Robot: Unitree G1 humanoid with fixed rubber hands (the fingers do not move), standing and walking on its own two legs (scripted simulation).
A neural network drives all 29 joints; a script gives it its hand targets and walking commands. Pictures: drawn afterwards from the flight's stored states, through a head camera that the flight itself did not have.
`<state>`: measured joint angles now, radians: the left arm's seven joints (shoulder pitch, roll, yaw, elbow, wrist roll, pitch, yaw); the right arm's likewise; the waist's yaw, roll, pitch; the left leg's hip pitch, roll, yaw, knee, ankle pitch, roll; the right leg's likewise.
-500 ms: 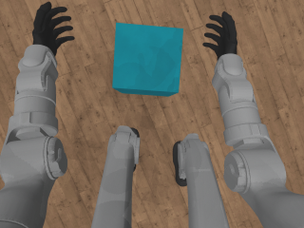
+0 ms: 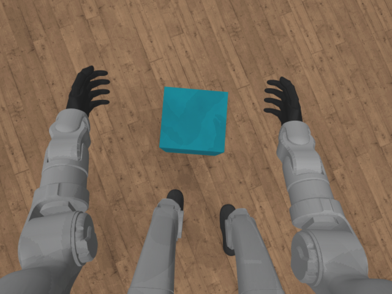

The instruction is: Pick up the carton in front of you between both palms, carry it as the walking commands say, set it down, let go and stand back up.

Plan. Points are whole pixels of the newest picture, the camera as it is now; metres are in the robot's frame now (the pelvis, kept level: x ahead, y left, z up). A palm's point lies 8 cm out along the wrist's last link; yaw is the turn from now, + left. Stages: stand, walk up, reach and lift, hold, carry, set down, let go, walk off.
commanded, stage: let go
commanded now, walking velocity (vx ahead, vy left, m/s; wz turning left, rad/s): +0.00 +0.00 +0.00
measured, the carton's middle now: (193, 125) +0.48 +0.04 -0.54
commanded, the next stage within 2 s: stand in 1.06 s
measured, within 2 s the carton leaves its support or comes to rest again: neither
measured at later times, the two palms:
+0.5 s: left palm (54, 199) +0.27 +0.23 +0.01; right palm (383, 204) +0.29 -0.23 +0.02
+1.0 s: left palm (59, 233) +0.23 +0.20 +0.05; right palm out of the picture +0.25 -0.26 +0.05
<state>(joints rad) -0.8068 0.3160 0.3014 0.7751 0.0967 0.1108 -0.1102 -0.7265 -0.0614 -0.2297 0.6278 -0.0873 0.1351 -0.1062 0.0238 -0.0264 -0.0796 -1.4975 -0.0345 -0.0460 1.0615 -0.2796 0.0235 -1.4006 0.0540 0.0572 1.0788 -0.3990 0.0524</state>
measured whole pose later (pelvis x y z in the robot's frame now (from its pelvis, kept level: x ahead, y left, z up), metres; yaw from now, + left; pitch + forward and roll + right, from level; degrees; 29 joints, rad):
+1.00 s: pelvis +0.08 -0.03 +0.11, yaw +2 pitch -4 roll +1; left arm 0.22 0.22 0.05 0.42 0.02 0.13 -0.08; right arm 0.21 -0.20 -0.04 0.43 -0.02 0.12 0.07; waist 0.00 -0.03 0.10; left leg -0.12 -0.02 -0.04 0.42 -0.23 -0.01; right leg -0.04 0.02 0.07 0.45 -0.32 -0.02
